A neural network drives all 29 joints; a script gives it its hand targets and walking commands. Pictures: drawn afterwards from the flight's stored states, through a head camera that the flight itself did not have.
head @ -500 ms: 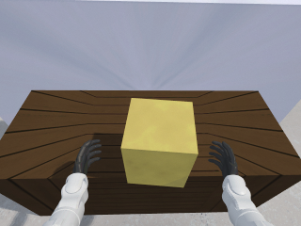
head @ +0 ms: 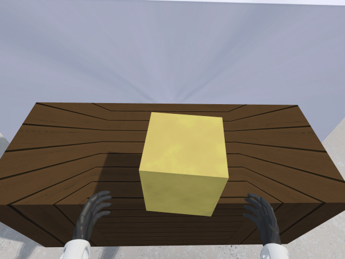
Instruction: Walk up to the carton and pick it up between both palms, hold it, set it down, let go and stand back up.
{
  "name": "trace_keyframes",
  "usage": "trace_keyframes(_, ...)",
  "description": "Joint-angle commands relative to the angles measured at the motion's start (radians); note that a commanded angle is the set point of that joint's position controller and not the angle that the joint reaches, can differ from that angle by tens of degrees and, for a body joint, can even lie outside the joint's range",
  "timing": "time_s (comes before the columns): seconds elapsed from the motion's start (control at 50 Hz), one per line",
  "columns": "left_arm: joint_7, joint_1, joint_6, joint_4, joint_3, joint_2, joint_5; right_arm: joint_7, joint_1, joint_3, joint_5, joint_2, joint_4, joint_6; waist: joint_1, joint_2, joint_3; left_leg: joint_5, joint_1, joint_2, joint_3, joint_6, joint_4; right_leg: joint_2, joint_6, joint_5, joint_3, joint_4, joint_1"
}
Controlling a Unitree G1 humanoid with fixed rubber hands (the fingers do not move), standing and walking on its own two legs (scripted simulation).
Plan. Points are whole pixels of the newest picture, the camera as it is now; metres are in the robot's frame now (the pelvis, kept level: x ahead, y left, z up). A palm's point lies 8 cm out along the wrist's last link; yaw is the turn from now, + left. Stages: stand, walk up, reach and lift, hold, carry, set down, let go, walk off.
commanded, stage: set down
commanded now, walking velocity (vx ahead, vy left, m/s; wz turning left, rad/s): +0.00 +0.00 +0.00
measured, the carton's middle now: (182, 166) +0.42 -0.01 -0.08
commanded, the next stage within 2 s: let go in 1.10 s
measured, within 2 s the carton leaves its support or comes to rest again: neither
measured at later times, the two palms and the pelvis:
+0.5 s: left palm (81, 241) +0.20 +0.23 -0.06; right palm (271, 247) +0.18 -0.21 -0.05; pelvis +0.02 +0.00 +0.01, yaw -2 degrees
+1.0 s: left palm (76, 253) +0.18 +0.24 -0.07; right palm (271, 258) +0.16 -0.21 -0.06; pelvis +0.02 +0.01 +0.02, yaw -2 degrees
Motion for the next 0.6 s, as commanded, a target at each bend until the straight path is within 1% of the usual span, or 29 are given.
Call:
trace_keyframes(0.0, 0.024, -0.183, -0.045, -0.197, 0.012, 0.131, -0.018, 0.022, -0.176, -0.053, -0.036, -0.117, -0.177, -0.047, -0.005, 0.066, -0.204, 0.127, 0.212, -0.018, -0.031, -0.025, -0.064, -0.035, 0.027, 0.118, 0.099, -0.128, -0.056)
trace_keyframes(0.04, 0.040, -0.202, -0.017, -0.197, 0.000, 0.135, -0.029, 0.030, -0.183, -0.066, -0.063, -0.119, -0.183, -0.015, -0.007, 0.058, -0.191, 0.065, 0.209, -0.009, -0.026, -0.014, -0.087, -0.043, 0.023, 0.062, 0.102, -0.134, -0.055)
trace_keyframes(0.08, 0.053, -0.189, 0.003, -0.206, -0.007, 0.134, -0.035, 0.035, -0.165, -0.070, -0.075, -0.113, -0.190, 0.007, -0.003, 0.050, -0.192, 0.063, 0.212, -0.006, -0.022, -0.010, -0.097, -0.047, 0.024, 0.069, 0.107, -0.134, -0.034)
trace_keyframes(0.14, 0.058, -0.138, 0.025, -0.209, 0.002, 0.135, -0.024, 0.037, -0.120, -0.051, -0.069, -0.109, -0.180, 0.026, 0.008, 0.056, -0.212, 0.143, 0.233, -0.010, -0.016, -0.017, -0.099, -0.047, 0.030, 0.184, 0.114, -0.128, 0.026)
trace_keyframes(0.2, 0.046, -0.072, 0.059, -0.185, 0.029, 0.129, 0.011, 0.034, -0.070, -0.027, -0.058, -0.110, -0.141, 0.034, 0.021, 0.063, -0.207, 0.242, 0.273, -0.020, -0.015, -0.028, -0.102, -0.047, 0.037, 0.308, 0.117, -0.135, 0.073)
trace_keyframes(0.24, 0.034, -0.037, 0.088, -0.171, 0.046, 0.120, 0.033, 0.030, -0.047, -0.018, -0.059, -0.114, -0.123, 0.038, 0.026, 0.057, -0.187, 0.278, 0.295, -0.026, -0.015, -0.030, -0.110, -0.048, 0.043, 0.361, 0.118, -0.149, 0.088)
trace_keyframes(0.28, 0.024, -0.013, 0.117, -0.167, 0.056, 0.111, 0.047, 0.026, -0.033, -0.016, -0.067, -0.120, -0.121, 0.044, 0.029, 0.046, -0.159, 0.290, 0.311, -0.029, -0.013, -0.028, -0.124, -0.048, 0.047, 0.383, 0.116, -0.166, 0.094)
trace_keyframes(0.32, 0.017, 0.000, 0.143, -0.174, 0.059, 0.104, 0.056, 0.023, -0.025, -0.021, -0.079, -0.126, -0.132, 0.054, 0.030, 0.034, -0.128, 0.289, 0.326, -0.028, -0.010, -0.024, -0.141, -0.046, 0.046, 0.376, 0.111, -0.186, 0.091)
trace_keyframes(0.4, 0.018, 0.001, 0.187, -0.212, 0.056, 0.097, 0.064, 0.023, -0.015, -0.038, -0.109, -0.132, -0.167, 0.086, 0.031, 0.023, -0.073, 0.274, 0.355, -0.016, -0.002, -0.016, -0.173, -0.041, 0.034, 0.314, 0.100, -0.225, 0.075)
trace_keyframes(0.48, 0.031, -0.001, 0.224, -0.256, 0.049, 0.097, 0.071, 0.029, -0.001, -0.050, -0.135, -0.131, -0.195, 0.125, 0.030, 0.029, -0.052, 0.258, 0.374, -0.004, 0.006, -0.012, -0.196, -0.044, 0.024, 0.267, 0.096, -0.250, 0.068)
trace_keyframes(0.58, 0.045, 0.015, 0.271, -0.287, 0.050, 0.101, 0.085, 0.037, 0.026, -0.055, -0.152, -0.128, -0.208, 0.169, 0.033, 0.043, -0.064, 0.261, 0.395, -0.001, 0.014, -0.011, -0.209, -0.056, 0.024, 0.275, 0.100, -0.266, 0.078)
